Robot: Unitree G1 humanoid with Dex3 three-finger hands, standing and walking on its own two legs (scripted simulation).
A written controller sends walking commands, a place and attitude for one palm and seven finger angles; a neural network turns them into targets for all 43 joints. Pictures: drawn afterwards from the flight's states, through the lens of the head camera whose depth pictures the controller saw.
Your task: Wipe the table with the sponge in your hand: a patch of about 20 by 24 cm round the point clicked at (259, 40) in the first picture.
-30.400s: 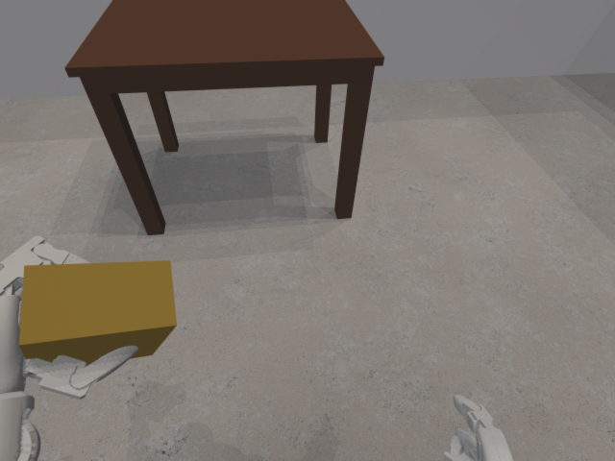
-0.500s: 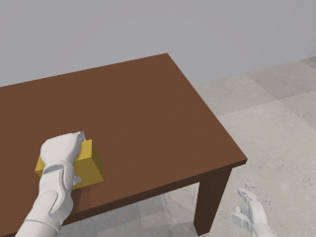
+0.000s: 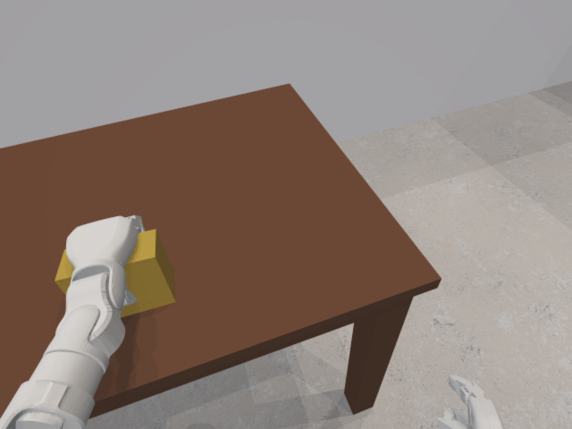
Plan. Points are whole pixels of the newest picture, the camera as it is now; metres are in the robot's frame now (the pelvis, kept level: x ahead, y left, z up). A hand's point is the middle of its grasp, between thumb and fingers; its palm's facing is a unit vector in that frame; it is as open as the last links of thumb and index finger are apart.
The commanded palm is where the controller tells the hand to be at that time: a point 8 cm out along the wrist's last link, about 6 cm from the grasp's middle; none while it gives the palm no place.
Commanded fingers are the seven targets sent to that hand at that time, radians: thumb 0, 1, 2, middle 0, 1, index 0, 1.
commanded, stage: wipe forward along the first lane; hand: left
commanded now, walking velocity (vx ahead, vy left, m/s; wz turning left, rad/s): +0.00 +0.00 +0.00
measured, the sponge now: (127, 284) +0.30 +0.30 +0.03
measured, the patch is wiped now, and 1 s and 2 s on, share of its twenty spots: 0.15 0.50 0.55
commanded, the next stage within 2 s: slide across to the middle lane in 0.88 s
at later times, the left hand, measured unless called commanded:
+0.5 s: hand (122, 237) +0.37 +0.32 +0.07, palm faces -0.09 +0.00 -1.00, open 10.0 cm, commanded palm +0.35 +0.31 +0.10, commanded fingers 0.00 0.10 1.30 -1.20 -1.60 -1.20 -1.60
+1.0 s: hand (123, 215) +0.41 +0.34 +0.07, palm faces -0.13 +0.01 -0.99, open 10.0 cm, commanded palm +0.40 +0.32 +0.11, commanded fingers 0.00 0.10 1.30 -1.20 -1.60 -1.20 -1.60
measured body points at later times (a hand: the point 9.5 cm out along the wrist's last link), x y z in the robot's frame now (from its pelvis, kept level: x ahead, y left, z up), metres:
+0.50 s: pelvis +0.01 +0.01 +0.00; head +0.02 -0.02 +0.45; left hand +0.37 +0.32 +0.12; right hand +0.16 -0.24 -0.12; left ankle +0.05 +0.12 -0.73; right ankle -0.01 -0.10 -0.73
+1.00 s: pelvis +0.01 +0.01 +0.00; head +0.05 +0.00 +0.45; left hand +0.42 +0.33 +0.12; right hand +0.13 -0.25 -0.13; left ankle +0.05 +0.12 -0.73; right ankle -0.01 -0.10 -0.73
